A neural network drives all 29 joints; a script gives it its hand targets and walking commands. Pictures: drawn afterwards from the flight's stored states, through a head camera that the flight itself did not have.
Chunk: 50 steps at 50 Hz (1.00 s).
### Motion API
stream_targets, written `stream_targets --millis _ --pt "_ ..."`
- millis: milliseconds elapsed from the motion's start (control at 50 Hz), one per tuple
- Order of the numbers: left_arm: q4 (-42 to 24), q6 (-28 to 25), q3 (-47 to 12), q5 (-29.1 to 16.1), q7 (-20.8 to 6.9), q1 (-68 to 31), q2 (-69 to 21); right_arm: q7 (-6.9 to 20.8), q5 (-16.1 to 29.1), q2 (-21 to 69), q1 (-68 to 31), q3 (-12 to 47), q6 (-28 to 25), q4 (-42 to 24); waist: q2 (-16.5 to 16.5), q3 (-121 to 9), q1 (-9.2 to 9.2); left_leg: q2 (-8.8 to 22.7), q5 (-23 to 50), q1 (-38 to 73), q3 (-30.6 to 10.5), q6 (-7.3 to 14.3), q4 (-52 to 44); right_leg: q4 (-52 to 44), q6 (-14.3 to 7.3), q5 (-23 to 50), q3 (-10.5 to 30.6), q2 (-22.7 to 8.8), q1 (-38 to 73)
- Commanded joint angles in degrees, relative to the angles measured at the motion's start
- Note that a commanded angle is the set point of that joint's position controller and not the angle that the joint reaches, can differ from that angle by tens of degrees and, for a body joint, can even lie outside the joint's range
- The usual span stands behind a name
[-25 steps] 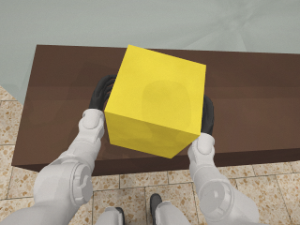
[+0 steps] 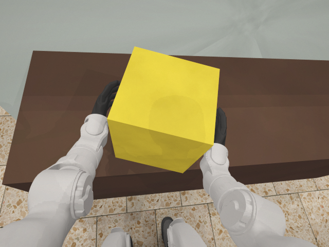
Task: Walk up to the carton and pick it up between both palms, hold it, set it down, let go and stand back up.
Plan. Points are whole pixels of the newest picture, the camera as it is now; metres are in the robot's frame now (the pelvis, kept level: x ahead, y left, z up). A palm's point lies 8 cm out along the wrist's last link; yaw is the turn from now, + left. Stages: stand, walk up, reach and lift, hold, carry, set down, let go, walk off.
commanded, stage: set down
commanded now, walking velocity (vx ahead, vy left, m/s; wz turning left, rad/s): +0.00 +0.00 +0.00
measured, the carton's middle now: (161, 118) +0.44 -0.04 -0.04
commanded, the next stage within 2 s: none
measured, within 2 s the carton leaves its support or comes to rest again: neither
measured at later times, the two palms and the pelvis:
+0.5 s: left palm (100, 111) +0.45 +0.12 -0.01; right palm (218, 139) +0.37 -0.17 -0.01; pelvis -0.02 -0.01 -0.02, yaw +0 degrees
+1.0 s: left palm (93, 133) +0.40 +0.14 -0.04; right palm (222, 161) +0.32 -0.18 -0.04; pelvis -0.03 -0.01 -0.02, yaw +0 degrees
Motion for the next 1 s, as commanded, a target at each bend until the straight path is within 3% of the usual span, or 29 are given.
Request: stream_targets --millis 0,100,160,240,260,280,300,340,360,380,420,460,520,560,600,620,740,760,780,860,900,920,980 --pt "3.0 -0.4 -7.4 -11.0 -0.1 -35.2 2.0 -1.3 5.5 -3.9 -26.7 11.1 -0.2 -1.7 12.6 -50.3 -2.25 0.5 19.5 15.8 -3.6 -6.9 -1.6 1.5 -2.2 13.9 -4.0 0.8 11.4" --pt "4.8 0.4 -12.0 -16.8 -0.1 -38.3 4.4 -2.1 10.7 -9.4 -29.6 14.9 1.1 -2.0 14.5 -52.7 -2.99 1.1 22.9 20.3 -5.0 -8.2 0.4 3.5 -2.4 12.5 -4.5 1.5 7.2" --pt "3.8 0.6 -14.0 -19.5 -0.5 -38.1 5.1 -2.5 12.2 -11.0 -29.8 16.7 1.6 -3.4 13.6 -53.7 -3.47 1.2 23.2 19.6 -5.3 -8.2 1.1 4.6 -2.0 13.2 -4.2 1.6 7.8" --pt "3.1 1.0 -14.0 -19.0 -1.5 -34.2 6.1 -2.8 14.4 -11.2 -27.1 19.3 1.4 -2.7 13.8 -51.8 -2.73 1.3 23.1 19.5 -5.7 -8.2 0.7 5.2 -1.7 14.0 -3.7 1.4 9.3" --pt "1.0 1.2 -14.3 -18.8 -1.8 -31.1 5.2 -3.0 14.6 -11.4 -24.5 20.3 0.7 -3.4 14.4 -52.7 -2.75 1.5 26.8 22.0 -6.0 -8.7 1.0 5.4 -1.7 16.4 -4.0 1.6 10.5" --pt "0.5 1.1 -12.9 -18.2 -2.0 -31.4 6.1 -3.0 14.8 -11.1 -25.1 20.8 0.6 -3.0 14.2 -52.5 -1.54 1.4 26.7 21.7 -5.6 -8.6 1.5 5.1 -1.5 15.6 -3.4 1.5 10.3" --pt "1.5 1.0 -12.5 -17.9 -2.0 -33.1 7.0 -3.1 14.3 -11.6 -26.5 19.3 0.8 -2.2 14.2 -51.0 -2.11 1.4 23.6 19.9 -5.5 -8.5 1.3 5.2 -1.4 13.5 -3.3 1.4 8.7" --pt "1.1 1.4 -12.2 -17.7 -2.5 -30.7 7.8 -3.3 14.9 -11.3 -24.0 21.1 0.7 -2.1 13.2 -49.3 -1.41 1.3 22.9 19.9 -5.3 -8.1 0.6 4.8 -1.3 14.4 -3.2 1.3 11.3" --pt "0.4 1.6 -12.0 -17.6 -2.5 -30.4 7.1 -3.5 15.1 -11.4 -24.0 21.2 0.6 -2.0 14.2 -48.7 -0.87 1.2 21.8 19.9 -5.4 -8.2 0.3 4.9 -1.4 13.7 -2.8 1.2 11.3" --pt "-0.3 1.9 -12.2 -17.5 -2.7 -29.7 7.3 -3.7 15.6 -11.8 -23.7 20.9 0.8 -1.4 14.2 -47.8 -1.29 1.4 21.2 20.3 -5.7 -8.3 -0.1 5.1 -1.3 13.2 -3.1 1.4 10.6" --pt "-2.8 2.6 -11.4 -17.0 -3.2 -25.0 6.9 -4.0 16.3 -10.7 -20.2 22.8 0.0 -4.0 13.8 -48.2 -0.09 1.3 23.1 21.5 -5.6 -8.1 -0.3 4.8 -1.4 15.3 -2.7 1.3 13.0" --pt "-1.5 2.4 -11.6 -17.2 -3.0 -29.4 8.2 -3.9 16.0 -11.4 -23.7 21.1 0.5 -2.6 14.4 -46.6 -0.37 1.3 17.4 19.9 -5.4 -8.1 -1.3 4.3 -1.4 10.4 -3.1 1.3 10.8" --pt "-5.1 3.3 -9.6 -15.0 -4.1 -20.5 7.2 -4.3 17.2 -9.1 -15.8 25.0 -1.0 -4.2 13.6 -46.1 1.82 1.0 23.1 22.5 -5.2 -8.0 -0.8 4.2 -1.1 16.2 -2.2 1.4 15.0" --pt "-4.9 3.4 -10.2 -15.3 -3.9 -24.4 7.3 -4.8 16.1 -9.9 -19.3 22.2 -1.0 -3.7 14.6 -45.6 0.49 1.4 19.6 21.7 -5.6 -8.3 -1.8 4.0 -1.3 12.5 -2.7 1.6 13.0" --pt "-5.7 3.6 -9.2 -15.0 -4.1 -21.9 8.0 -4.7 16.2 -9.5 -16.5 23.1 -1.3 -4.9 13.9 -44.3 1.72 1.2 19.2 22.9 -5.3 -8.2 -1.6 3.5 -1.2 12.4 -2.6 1.6 13.4" --pt "-7.8 4.0 -8.7 -14.4 -4.4 -17.8 6.9 -4.9 16.4 -8.7 -13.3 24.2 -2.1 -6.0 13.9 -44.6 2.01 1.1 22.6 25.1 -5.3 -8.4 -1.5 3.2 -1.4 15.0 -2.5 1.6 15.1" --pt "-10.9 2.9 -8.5 -15.1 -5.0 -19.6 8.1 -4.9 16.2 -7.0 -12.1 24.5 -3.2 -9.5 13.0 -45.8 1.84 0.9 20.9 23.8 -4.8 -7.8 -1.1 3.0 -1.0 13.4 -2.3 1.5 15.2" --pt "-12.2 2.8 -7.7 -14.4 -5.1 -17.5 8.0 -4.8 16.8 -6.6 -10.3 25.7 -3.4 -10.9 13.2 -46.1 2.97 0.8 20.6 23.4 -4.5 -7.6 -1.4 3.0 -1.1 14.1 -1.9 1.4 16.3" --pt "-11.7 2.9 -8.7 -14.8 -5.2 -18.7 7.2 -4.9 16.2 -7.7 -11.1 24.8 -3.4 -10.0 13.7 -45.6 1.51 1.0 20.6 23.7 -4.9 -8.0 -2.0 2.8 -1.3 13.8 -2.4 1.5 16.2" --pt "-15.8 2.4 -8.8 -15.0 -5.3 -16.9 7.8 -4.6 16.5 -6.2 -8.1 25.9 -3.6 -13.0 14.8 -46.1 2.09 1.3 21.3 25.3 -5.4 -8.0 -1.8 3.2 -1.2 12.9 -2.4 1.7 14.7" --pt "-15.6 2.4 -7.3 -14.4 -5.8 -15.0 8.3 -4.6 16.6 -5.0 -5.8 27.0 -3.5 -13.8 12.9 -45.3 2.97 0.6 18.4 22.9 -4.4 -7.1 -2.1 2.6 -1.1 12.5 -1.3 1.2 17.3" --pt "-16.2 2.5 -8.0 -14.7 -5.9 -14.6 8.2 -4.8 16.8 -5.3 -5.4 26.9 -3.4 -14.7 12.9 -44.7 2.4 0.6 17.6 22.9 -4.6 -7.0 -2.6 2.6 -1.0 12.2 -1.7 1.3 17.1" --pt "-17.5 2.9 -7.3 -14.0 -6.4 -11.3 7.9 -4.9 17.0 -4.0 -2.5 28.4 -3.6 -15.5 12.7 -43.4 3.16 0.5 17.7 24.0 -4.1 -6.9 -3.1 1.8 -1.2 12.3 -1.5 1.3 18.7"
